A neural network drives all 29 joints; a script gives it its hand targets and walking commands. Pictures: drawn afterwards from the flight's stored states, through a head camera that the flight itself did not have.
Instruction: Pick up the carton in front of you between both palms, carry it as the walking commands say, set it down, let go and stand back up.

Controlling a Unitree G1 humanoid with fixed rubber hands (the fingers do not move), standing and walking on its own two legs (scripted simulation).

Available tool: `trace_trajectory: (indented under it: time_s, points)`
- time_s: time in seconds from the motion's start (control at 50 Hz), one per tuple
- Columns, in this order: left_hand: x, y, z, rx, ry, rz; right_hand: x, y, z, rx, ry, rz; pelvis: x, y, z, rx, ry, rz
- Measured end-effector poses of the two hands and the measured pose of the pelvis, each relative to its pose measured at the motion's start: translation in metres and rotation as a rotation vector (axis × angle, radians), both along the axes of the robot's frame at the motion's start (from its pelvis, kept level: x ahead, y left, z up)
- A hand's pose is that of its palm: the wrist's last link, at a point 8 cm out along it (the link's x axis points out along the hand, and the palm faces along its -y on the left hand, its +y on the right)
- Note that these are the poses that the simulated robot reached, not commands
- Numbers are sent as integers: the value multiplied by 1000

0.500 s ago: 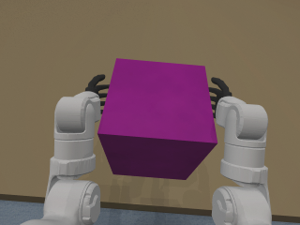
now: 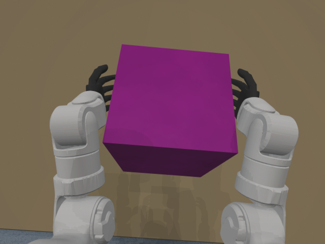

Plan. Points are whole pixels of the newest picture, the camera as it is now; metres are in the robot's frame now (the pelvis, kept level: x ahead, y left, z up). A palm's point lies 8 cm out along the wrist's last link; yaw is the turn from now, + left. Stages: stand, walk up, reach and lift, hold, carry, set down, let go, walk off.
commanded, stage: carry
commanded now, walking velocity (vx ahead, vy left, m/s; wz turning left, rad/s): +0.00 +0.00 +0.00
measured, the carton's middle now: (167, 121) +0.39 +0.00 +0.07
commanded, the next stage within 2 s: none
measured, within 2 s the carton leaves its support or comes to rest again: neither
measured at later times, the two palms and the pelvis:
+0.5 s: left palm (112, 94) +0.42 +0.12 +0.12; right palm (250, 99) +0.42 -0.18 +0.13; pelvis +0.06 -0.02 +0.01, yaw -1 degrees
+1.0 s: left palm (111, 98) +0.41 +0.12 +0.12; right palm (252, 104) +0.40 -0.18 +0.13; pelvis +0.05 -0.01 +0.00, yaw -2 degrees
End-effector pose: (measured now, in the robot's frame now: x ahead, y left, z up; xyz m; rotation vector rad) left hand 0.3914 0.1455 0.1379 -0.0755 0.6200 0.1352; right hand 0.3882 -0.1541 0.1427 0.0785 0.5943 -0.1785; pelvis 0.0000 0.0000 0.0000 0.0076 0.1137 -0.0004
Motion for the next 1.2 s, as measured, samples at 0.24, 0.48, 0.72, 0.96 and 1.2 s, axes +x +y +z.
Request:
trace_trajectory:
  time_s: [0.24, 0.48, 0.72, 0.96, 1.2]
  points:
    - [20, -6, -6, 64, 156, -38, 24, -4, -8, -33, 156, 63, 53, -8, 8, -6, -27, -4]
    - [29, -22, -14, 87, 145, -73, 29, -21, -13, -55, 148, 54, 62, -16, 6, -3, -31, -13]
    - [29, -27, -15, 84, 139, -75, 27, -26, -14, -54, 142, 45, 64, -18, 4, -6, -34, -24]
    - [21, -23, -13, 90, 138, -74, 19, -23, -14, -54, 141, 48, 56, -15, 2, -9, -42, -29]
    - [-2, -18, -20, 92, 143, -83, -6, -18, -20, -61, 146, 44, 33, -10, -4, -8, -61, -33]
